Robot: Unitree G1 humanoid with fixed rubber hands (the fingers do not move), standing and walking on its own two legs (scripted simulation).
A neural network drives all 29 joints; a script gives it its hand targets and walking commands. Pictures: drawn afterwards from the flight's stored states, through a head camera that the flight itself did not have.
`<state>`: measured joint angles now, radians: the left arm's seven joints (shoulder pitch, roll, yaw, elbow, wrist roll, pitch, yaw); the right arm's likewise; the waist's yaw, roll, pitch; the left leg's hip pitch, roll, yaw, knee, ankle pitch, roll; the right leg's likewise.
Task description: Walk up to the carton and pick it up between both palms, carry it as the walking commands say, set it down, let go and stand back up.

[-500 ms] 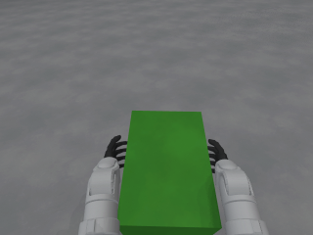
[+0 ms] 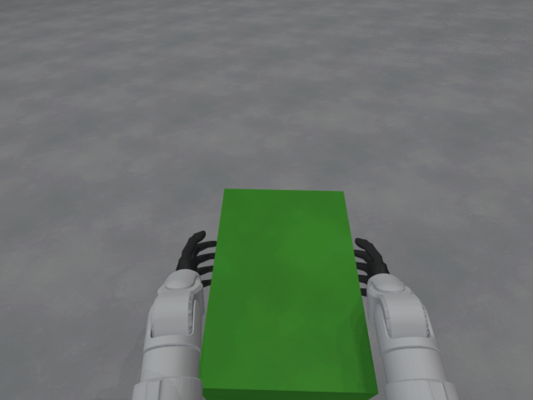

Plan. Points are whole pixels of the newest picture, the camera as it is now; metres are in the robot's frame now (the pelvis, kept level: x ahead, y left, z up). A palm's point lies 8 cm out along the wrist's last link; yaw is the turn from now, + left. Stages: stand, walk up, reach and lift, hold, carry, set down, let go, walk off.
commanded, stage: hold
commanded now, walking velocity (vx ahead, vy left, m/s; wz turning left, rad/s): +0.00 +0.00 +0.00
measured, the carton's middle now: (281, 302) +0.28 +0.01 -0.02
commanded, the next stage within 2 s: carry in 0.10 s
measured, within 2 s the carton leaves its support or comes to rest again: neither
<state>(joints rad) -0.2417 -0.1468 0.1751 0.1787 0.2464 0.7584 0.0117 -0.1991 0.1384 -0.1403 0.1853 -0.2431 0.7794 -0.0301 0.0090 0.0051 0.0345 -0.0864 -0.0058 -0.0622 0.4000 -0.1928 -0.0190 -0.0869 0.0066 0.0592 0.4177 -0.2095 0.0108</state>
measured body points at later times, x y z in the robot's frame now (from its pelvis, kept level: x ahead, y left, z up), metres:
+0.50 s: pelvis -0.01 +0.08 -0.03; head +0.01 +0.08 +0.42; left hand +0.26 +0.28 +0.04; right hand +0.32 -0.01 +0.03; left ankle +0.02 +0.17 -0.74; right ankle +0.00 -0.07 -0.71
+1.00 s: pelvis -0.07 +0.21 -0.03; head -0.05 +0.23 +0.42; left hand +0.08 +0.50 +0.02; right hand +0.25 +0.26 +0.02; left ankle -0.09 +0.33 -0.74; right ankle -0.04 +0.06 -0.69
